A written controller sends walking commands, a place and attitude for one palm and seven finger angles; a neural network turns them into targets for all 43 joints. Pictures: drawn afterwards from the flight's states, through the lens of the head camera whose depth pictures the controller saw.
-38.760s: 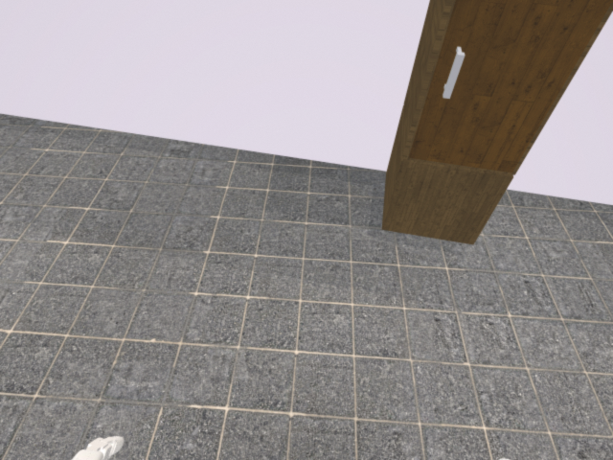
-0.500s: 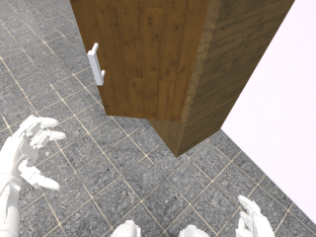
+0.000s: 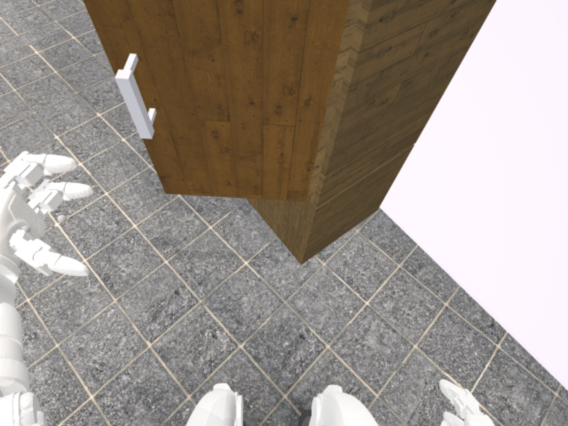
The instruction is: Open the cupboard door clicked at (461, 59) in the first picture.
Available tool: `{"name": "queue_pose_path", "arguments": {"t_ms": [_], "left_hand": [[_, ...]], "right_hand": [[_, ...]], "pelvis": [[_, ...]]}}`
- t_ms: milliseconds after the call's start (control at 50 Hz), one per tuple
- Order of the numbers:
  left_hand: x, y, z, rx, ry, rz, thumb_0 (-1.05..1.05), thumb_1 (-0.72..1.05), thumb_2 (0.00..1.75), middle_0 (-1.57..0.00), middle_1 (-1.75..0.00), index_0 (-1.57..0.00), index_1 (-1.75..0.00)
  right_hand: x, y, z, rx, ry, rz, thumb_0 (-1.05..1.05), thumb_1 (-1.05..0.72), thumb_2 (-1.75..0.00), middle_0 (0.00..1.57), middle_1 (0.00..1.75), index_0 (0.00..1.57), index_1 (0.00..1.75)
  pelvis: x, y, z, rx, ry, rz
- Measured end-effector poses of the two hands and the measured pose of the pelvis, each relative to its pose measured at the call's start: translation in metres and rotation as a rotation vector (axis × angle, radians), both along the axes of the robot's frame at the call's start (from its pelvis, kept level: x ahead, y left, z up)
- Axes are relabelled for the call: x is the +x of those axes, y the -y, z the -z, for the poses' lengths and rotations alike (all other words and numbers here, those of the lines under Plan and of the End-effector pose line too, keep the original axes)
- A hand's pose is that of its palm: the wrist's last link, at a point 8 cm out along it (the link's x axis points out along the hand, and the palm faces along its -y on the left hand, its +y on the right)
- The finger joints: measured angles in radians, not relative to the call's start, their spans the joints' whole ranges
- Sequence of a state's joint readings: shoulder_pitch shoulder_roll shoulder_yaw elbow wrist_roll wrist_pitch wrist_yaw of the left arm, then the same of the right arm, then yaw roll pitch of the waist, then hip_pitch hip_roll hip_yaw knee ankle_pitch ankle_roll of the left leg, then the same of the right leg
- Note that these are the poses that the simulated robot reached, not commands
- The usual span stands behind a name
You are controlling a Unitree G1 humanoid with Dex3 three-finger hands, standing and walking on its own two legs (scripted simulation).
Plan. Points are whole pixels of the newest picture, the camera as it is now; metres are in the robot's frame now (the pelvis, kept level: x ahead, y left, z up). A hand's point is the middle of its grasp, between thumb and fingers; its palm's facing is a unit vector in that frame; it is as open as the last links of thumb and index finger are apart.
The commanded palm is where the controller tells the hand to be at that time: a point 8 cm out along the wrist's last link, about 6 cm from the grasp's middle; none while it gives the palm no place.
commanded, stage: move the hooked fingers beside the handle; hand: left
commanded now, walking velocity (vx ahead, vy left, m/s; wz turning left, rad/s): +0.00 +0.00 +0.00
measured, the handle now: (139, 98) +0.60 +0.26 +0.05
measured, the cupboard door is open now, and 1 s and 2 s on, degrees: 51 51 51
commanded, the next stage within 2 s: none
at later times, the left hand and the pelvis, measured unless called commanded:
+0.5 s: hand (77, 171) +0.44 +0.30 +0.06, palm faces -0.01 -1.00 -0.02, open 14.0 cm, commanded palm +0.43 +0.35 +0.06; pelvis +0.00 +0.02 -0.01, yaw -1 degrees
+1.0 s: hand (89, 128) +0.52 +0.31 +0.06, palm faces -0.01 -1.00 -0.01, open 14.0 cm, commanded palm +0.52 +0.34 +0.05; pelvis -0.01 +0.03 -0.02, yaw -2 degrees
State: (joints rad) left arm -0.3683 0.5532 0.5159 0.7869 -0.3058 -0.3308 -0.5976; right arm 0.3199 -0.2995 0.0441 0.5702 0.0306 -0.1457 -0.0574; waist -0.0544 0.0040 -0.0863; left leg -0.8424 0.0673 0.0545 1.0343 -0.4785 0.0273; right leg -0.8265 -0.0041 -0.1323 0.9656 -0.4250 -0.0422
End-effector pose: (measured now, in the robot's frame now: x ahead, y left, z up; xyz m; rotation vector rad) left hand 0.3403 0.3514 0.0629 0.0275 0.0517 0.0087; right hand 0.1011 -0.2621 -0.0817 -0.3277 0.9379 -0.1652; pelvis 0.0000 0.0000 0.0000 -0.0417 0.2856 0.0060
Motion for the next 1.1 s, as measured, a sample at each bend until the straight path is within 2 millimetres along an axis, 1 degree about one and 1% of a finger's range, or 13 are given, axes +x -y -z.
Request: {"name": "queue_pose_path", "arguments": {"t_ms": [80,180,300,460,600,840,1000,1100], "left_hand": [[0.012,0.000,0.002,-0.001,0.012,0.009,-0.01,-0.50,0.30,-0.30,-1.20,-0.30,-1.20],[0.031,0.001,0.006,-0.015,0.004,0.024,-0.01,-0.50,0.30,-0.30,-1.20,-0.30,-1.20],[0.054,0.004,0.000,-0.009,0.021,0.034,-0.01,-0.50,0.30,-0.30,-1.20,-0.30,-1.20],[0.072,-0.004,0.000,-0.012,0.002,0.015,-0.01,-0.50,0.30,-0.30,-1.20,-0.30,-1.20],[0.089,-0.009,0.003,-0.016,0.015,0.016,-0.01,-0.50,0.30,-0.30,-1.20,-0.30,-1.20],[0.132,-0.011,0.004,-0.016,0.003,0.029,-0.01,-0.50,0.30,-0.30,-1.20,-0.30,-1.20],[0.158,-0.014,0.002,-0.013,0.009,0.022,-0.01,-0.50,0.30,-0.30,-1.20,-0.30,-1.20],[0.174,-0.017,0.004,-0.018,-0.010,0.019,-0.01,-0.50,0.30,-0.30,-1.20,-0.30,-1.20]], "right_hand": [[-0.012,0.001,0.004,-0.009,-0.055,0.015,0.01,-0.90,-0.90,0.21,0.30,0.20,0.30],[-0.023,-0.001,0.008,-0.019,-0.105,0.035,0.01,-0.90,-0.90,0.21,0.30,0.20,0.30],[-0.034,-0.005,0.008,-0.017,-0.140,0.066,0.01,-0.90,-0.90,0.21,0.30,0.20,0.30],[-0.051,-0.010,0.010,-0.015,-0.203,0.092,0.01,-0.90,-0.90,0.21,0.30,0.20,0.30],[-0.069,-0.010,0.014,-0.038,-0.285,0.106,0.01,-0.90,-0.90,0.21,0.30,0.20,0.30],[-0.100,-0.011,0.015,-0.074,-0.393,0.156,0.01,-0.90,-0.90,0.21,0.30,0.20,0.30],[-0.120,-0.019,0.016,-0.074,-0.468,0.187,0.00,-0.90,-0.90,0.21,0.30,0.20,0.30],[-0.130,-0.024,0.015,-0.075,-0.509,0.205,0.00,-0.90,-0.90,0.21,0.30,0.20,0.30]], "pelvis": [[0.000,-0.002,0.002,-0.003,-0.014,0.000],[-0.001,-0.005,0.004,-0.008,-0.029,-0.001],[0.000,-0.010,0.004,-0.011,-0.045,0.009],[-0.001,-0.015,0.005,-0.015,-0.058,0.016],[-0.005,-0.018,0.011,-0.024,-0.079,0.014],[-0.007,-0.023,0.019,-0.043,-0.131,0.013],[-0.006,-0.027,0.023,-0.055,-0.167,0.018],[-0.005,-0.028,0.026,-0.063,-0.191,0.018]]}}
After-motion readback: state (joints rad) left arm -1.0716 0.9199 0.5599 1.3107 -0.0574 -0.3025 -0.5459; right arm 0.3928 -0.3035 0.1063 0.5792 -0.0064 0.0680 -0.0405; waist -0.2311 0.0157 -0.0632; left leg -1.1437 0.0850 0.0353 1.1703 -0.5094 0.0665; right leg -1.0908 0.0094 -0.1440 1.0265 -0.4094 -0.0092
